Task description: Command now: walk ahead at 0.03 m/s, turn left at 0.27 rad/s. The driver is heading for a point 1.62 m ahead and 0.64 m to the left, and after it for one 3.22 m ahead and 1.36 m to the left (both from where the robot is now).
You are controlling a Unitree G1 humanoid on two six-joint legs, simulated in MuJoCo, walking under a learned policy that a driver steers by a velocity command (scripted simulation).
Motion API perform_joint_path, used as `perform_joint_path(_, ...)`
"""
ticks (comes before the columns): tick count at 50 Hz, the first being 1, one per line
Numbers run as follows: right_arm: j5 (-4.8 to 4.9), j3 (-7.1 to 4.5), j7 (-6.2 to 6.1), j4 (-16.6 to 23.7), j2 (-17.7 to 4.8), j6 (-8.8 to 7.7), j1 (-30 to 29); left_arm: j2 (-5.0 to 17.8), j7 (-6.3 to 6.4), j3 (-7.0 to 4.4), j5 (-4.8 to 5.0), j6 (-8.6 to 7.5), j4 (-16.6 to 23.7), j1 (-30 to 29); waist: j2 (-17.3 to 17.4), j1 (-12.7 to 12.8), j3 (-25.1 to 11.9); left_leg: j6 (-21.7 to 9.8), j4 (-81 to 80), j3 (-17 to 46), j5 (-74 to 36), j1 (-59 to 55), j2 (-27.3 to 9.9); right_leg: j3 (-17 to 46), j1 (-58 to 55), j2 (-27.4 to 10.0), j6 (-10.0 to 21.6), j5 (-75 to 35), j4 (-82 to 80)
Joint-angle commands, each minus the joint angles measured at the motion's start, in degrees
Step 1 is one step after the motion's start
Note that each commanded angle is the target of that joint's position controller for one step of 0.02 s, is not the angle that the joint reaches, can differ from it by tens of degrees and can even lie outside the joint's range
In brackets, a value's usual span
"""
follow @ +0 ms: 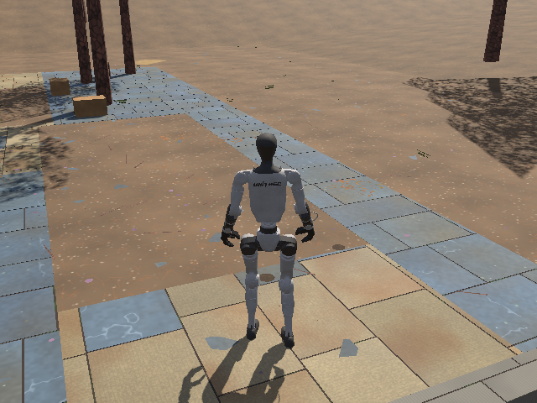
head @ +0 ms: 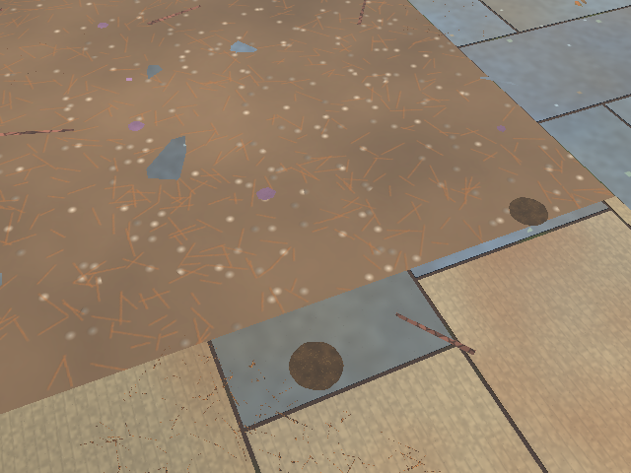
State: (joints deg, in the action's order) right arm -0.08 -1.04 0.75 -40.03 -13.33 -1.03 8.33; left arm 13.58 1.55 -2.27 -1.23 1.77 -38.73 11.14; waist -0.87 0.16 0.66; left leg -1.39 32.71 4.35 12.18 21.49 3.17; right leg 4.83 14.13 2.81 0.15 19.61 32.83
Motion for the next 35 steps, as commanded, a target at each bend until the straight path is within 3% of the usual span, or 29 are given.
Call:
perform_joint_path(1, 0.73, -3.57, -0.75, 6.0, -10.9, -0.25, -3.2, 6.6, 0.59, -2.98, 0.25, -0.90, 2.6, 3.4, 9.4, 1.4, -5.9, -8.5, -8.0, 17.8, -13.1, -6.8, -11.2, -2.0, 1.2, -0.3, 0.3, -2.3, 1.0)
perform_joint_path(4, 0.93, -4.14, -1.34, 7.0, -10.9, 0.79, -2.3, 5.5, 0.59, -3.32, 0.55, -1.32, 2.4, 3.3, 7.9, 0.8, -8.2, -9.4, -6.0, 19.7, -17.7, -7.6, -10.8, -2.4, 0.9, -0.2, 0.6, -3.1, 1.1)
perform_joint_path(6, 1.32, -4.43, -1.48, 8.4, -10.6, 1.55, -3.8, 6.0, 0.52, -3.86, 0.57, -1.35, 1.9, 4.1, 4.7, 1.1, -7.6, -7.4, -3.8, 17.0, -14.5, -3.3, -8.0, -1.6, -1.8, -1.9, 1.7, -5.6, -1.9)
perform_joint_path(7, 1.59, -4.47, -1.43, 9.1, -10.2, 1.78, -4.6, 7.2, 0.58, -4.37, 0.50, -1.27, 1.8, 4.3, 0.8, 1.0, -6.4, -5.3, -0.9, 13.3, -10.5, 0.9, -5.1, 0.8, -3.7, -4.8, 3.3, -8.2, -5.0)
perform_joint_path(8, 1.75, -4.41, -1.27, 9.5, -9.5, 1.90, -4.9, 8.8, 0.82, -4.88, 0.34, -1.14, 1.9, 4.2, -4.6, 0.8, -4.4, -2.6, 4.0, 7.8, -3.5, 7.1, -1.3, 5.6, -5.8, -10.1, 6.4, -13.8, -8.5)
perform_joint_path(9, 1.33, -4.35, -0.90, 9.6, -8.8, 1.87, -3.9, 10.4, 1.05, -5.24, -0.20, -1.29, 2.3, 3.8, -10.6, 0.7, -3.7, -0.1, 12.0, 1.8, 7.5, 12.4, 1.9, 13.4, -8.2, -19.2, 11.5, -23.1, -11.7)
perform_joint_path(10, 0.69, -5.03, -0.60, 9.7, -10.0, 1.85, -4.1, 10.1, 1.39, -5.00, -0.59, -1.79, 3.5, 2.5, -10.7, 1.2, -3.8, 1.6, 24.7, 0.3, 21.0, 15.8, 0.0, 17.9, -8.6, -26.6, 16.3, -33.2, -12.5)
perform_joint_path(11, 0.79, -5.87, -0.51, 9.3, -11.2, 2.10, -3.6, 9.5, 1.65, -4.62, -0.44, -2.23, 4.5, 1.7, -5.2, 1.0, -3.6, 2.9, 33.6, 1.4, 22.4, 17.6, -1.6, 17.0, -8.4, -27.6, 17.6, -37.7, -12.1)
perform_joint_path(12, 1.24, -5.90, -0.59, 8.4, -10.5, 2.68, -2.1, 9.3, 1.78, -4.43, 0.15, -2.48, 4.9, -0.7, -2.0, -0.5, -2.8, 3.7, 36.2, 2.0, 20.2, 18.1, -2.8, 12.7, -8.4, -25.3, 15.8, -37.6, -11.1)
perform_joint_path(13, 1.43, -5.34, -0.66, 8.1, -8.9, 3.21, -1.5, 9.6, 1.73, -4.45, 0.88, -2.58, 4.8, -2.0, -2.0, -0.7, -1.6, 4.4, 34.4, 1.4, 16.8, 19.2, -3.8, 8.5, -9.1, -22.5, 13.5, -36.6, -10.9)
perform_joint_path(17, 1.74, -3.87, 0.41, 10.4, -5.9, 3.69, -5.4, 11.2, 1.67, -4.98, 0.91, -1.14, 3.6, -0.2, -6.5, 2.3, -2.2, 5.7, 21.8, -4.8, 10.8, 13.3, -4.8, -2.1, -10.1, -17.7, 11.2, -35.8, -10.3)
perform_joint_path(20, 1.89, -4.36, 1.28, 11.3, -7.4, 3.68, -4.8, 13.0, 1.21, -5.57, 1.63, -0.78, 2.7, 0.8, -9.1, 2.8, -4.0, 4.5, 11.9, -8.1, 10.3, 5.8, -3.9, -4.2, -9.3, -19.2, 10.7, -34.5, -8.8)
perform_joint_path(22, 1.69, -5.10, 1.35, 10.5, -8.1, 3.81, -1.5, 13.1, 0.86, -5.52, 2.76, -1.17, 2.4, -0.4, -8.9, 0.8, -4.6, 2.5, 2.3, -10.3, 4.0, 0.1, -2.4, -5.8, -8.2, -19.4, 8.7, -32.0, -5.2)
perform_joint_path(23, 1.39, -5.72, 0.97, 9.5, -8.8, 3.80, 1.4, 12.0, 0.64, -5.25, 3.04, -1.57, 1.8, 0.3, -7.6, -0.4, -5.3, 0.9, -3.7, -10.5, -0.9, -5.7, -0.7, -8.0, -5.9, -17.9, 6.6, -29.7, -0.9)
perform_joint_path(24, 1.20, -7.05, 0.18, 9.2, -12.2, 3.59, 4.8, 10.2, 0.29, -4.84, 2.21, -2.14, 0.9, 3.1, -0.8, -1.3, -7.3, -1.7, -7.6, -4.2, -15.1, -15.9, -3.1, -12.3, 1.0, -14.5, 2.3, -22.9, 9.2)
perform_joint_path(25, 0.29, -8.54, -0.89, 10.8, -20.2, 3.16, 7.1, 5.8, 0.07, -3.15, -1.21, -2.53, 4.3, 1.2, 18.0, -0.7, -8.3, -10.7, -6.9, 20.7, -43.8, -27.6, -20.0, -14.2, 21.3, -6.5, -3.8, 14.2, 29.0)
perform_joint_path(26, -1.67, -7.61, -0.08, 10.5, -18.6, 1.68, 9.0, 7.4, 0.21, -3.29, -0.37, -2.82, 5.4, -3.7, 15.5, -4.7, -15.0, -21.4, -9.8, 30.3, -43.2, -24.5, -27.1, -2.3, 24.9, -2.5, -4.7, 22.9, 39.2)
perform_joint_path(27, -1.58, -6.88, 0.29, 10.3, -16.6, 0.51, 6.8, 9.5, 0.28, -3.80, 1.25, -2.50, 5.2, -5.2, 9.7, -4.1, -11.9, -20.3, -10.7, 25.2, -36.8, -22.4, -24.3, 0.1, 26.0, -3.9, -4.3, 19.2, 42.2)
perform_joint_path(28, -0.49, -6.39, -0.04, 9.8, -14.6, 0.08, 4.1, 9.6, 0.62, -3.86, 1.32, -2.20, 4.7, -5.4, 7.5, -2.5, -8.4, -16.6, -10.6, 20.5, -30.5, -19.5, -20.7, 0.0, 26.7, -4.8, -3.7, 14.2, 40.6)
perform_joint_path(29, 0.56, -5.94, -0.56, 9.9, -13.2, 0.35, 1.9, 9.8, 1.23, -4.06, 0.63, -1.90, 3.8, -5.2, 4.5, -1.5, -7.1, -13.8, -10.9, 18.1, -25.7, -17.4, -18.1, 0.4, 26.2, -5.6, -3.7, 9.9, 37.8)
perform_joint_path(30, 1.11, -5.62, -0.98, 10.1, -12.7, 0.76, -0.3, 10.2, 1.50, -4.32, 0.34, -1.61, 3.7, -4.6, 5.1, -0.1, -6.5, -12.5, -11.5, 16.3, -24.0, -13.9, -16.2, 0.5, 23.5, -5.7, -3.8, 6.9, 35.3)
perform_joint_path(32, 0.50, -5.48, -1.56, 10.2, -12.6, 1.33, -1.0, 8.9, 1.13, -4.05, 0.58, -1.50, 2.8, -2.9, 6.6, 1.0, -7.5, -12.0, -12.2, 14.8, -22.7, -11.2, -14.0, -0.5, 19.6, -3.8, -4.4, 3.2, 33.0)
perform_joint_path(35, 0.57, -5.67, -2.30, 9.7, -12.8, 1.66, 0.4, 7.2, 1.02, -3.32, 0.87, -1.50, 2.6, -3.9, 7.2, 0.1, -7.5, -11.9, -12.8, 15.7, -15.6, -11.3, -12.8, -0.2, 18.3, -2.6, -5.0, 1.2, 24.1)
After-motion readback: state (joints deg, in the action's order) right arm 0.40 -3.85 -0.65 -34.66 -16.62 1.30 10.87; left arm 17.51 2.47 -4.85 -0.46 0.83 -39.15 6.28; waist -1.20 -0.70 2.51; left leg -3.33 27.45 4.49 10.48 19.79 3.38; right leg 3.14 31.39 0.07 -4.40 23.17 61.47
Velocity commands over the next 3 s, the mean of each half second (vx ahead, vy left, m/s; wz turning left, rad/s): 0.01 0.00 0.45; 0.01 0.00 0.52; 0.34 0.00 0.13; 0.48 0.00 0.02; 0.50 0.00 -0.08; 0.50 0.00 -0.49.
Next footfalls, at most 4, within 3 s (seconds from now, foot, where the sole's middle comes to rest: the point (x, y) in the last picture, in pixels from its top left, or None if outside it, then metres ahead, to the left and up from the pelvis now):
0.48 left None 0.02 0.15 -0.77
0.96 right None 0.09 -0.05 -0.77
1.34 left None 0.01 0.21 -0.77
1.84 right None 0.42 0.23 -0.77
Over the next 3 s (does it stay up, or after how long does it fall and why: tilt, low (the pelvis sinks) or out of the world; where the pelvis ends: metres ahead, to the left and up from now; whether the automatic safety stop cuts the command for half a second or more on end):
stays up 0.75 0.54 -0.01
